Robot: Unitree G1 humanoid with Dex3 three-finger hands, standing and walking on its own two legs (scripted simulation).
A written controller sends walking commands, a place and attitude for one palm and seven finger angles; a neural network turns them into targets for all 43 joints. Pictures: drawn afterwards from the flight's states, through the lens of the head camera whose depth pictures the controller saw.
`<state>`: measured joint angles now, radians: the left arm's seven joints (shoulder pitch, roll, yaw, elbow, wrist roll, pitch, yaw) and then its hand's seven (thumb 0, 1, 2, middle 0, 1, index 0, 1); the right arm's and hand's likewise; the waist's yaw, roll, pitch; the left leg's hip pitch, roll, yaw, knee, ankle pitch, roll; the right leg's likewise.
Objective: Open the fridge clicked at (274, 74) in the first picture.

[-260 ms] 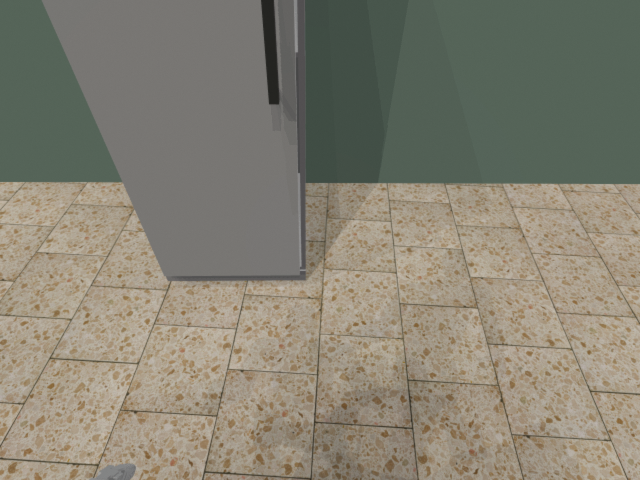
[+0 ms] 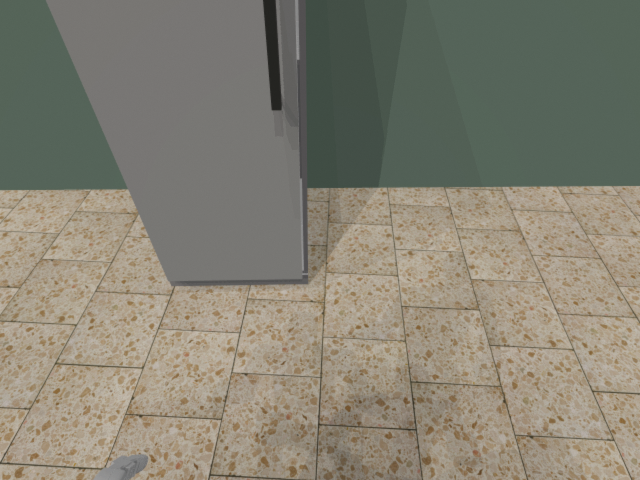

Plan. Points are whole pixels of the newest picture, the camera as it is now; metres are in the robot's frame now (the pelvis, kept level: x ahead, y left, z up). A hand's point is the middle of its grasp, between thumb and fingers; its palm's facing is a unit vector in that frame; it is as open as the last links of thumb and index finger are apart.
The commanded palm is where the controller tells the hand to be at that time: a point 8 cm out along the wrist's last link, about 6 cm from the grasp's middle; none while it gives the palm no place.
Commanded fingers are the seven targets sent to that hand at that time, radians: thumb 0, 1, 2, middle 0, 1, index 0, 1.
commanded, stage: stand and wait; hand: right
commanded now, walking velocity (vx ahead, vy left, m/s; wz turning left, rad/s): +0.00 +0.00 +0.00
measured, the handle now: (271, 15) +0.90 +0.15 +0.23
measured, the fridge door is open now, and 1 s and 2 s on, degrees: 0 0 0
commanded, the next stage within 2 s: look at it before walking up in 0.56 s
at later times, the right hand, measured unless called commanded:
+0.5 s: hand out of the picture +0.06 -0.24 -0.15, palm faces -0.03 +0.94 -0.34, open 7.4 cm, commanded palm none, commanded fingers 0.00 -0.90 -0.90 0.20 0.30 0.20 0.30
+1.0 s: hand out of the picture +0.08 -0.23 -0.15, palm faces -0.04 +0.94 -0.34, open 7.4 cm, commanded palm none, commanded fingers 0.00 -0.90 -0.90 0.20 0.30 0.20 0.30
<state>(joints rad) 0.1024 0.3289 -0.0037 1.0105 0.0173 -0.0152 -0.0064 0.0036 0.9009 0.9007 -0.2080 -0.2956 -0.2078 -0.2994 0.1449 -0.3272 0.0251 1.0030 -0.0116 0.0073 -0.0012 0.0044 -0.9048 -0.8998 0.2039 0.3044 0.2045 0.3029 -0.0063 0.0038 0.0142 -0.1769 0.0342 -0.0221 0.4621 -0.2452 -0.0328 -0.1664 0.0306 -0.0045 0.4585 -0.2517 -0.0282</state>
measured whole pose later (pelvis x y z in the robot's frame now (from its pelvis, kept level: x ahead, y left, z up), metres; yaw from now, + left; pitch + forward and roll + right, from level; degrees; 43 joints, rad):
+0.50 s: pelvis -0.01 +0.01 +0.00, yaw +0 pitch -2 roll +0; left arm 0.14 0.34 0.00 1.11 0.01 -0.01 -0.01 0.00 0.90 0.90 -0.21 -0.30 -0.21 -0.30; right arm 0.16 -0.34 0.01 1.08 -0.01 0.00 0.00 0.00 -0.91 -0.90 0.20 0.30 0.20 0.30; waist 0.00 0.00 0.04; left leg -0.17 0.02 -0.02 0.41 -0.20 -0.02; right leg -0.16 0.01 0.00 0.40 -0.21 -0.01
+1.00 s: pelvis +0.00 +0.02 +0.01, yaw +0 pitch -2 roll +0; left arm 0.12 0.34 0.00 1.11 0.01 -0.02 0.00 0.00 0.90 0.90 -0.21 -0.30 -0.21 -0.30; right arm 0.14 -0.34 0.01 1.08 -0.01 0.00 0.00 0.00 -0.91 -0.90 0.20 0.30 0.20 0.30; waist 0.00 0.00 0.04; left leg -0.16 0.01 -0.02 0.39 -0.20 -0.01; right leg -0.14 0.00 0.00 0.38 -0.20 0.00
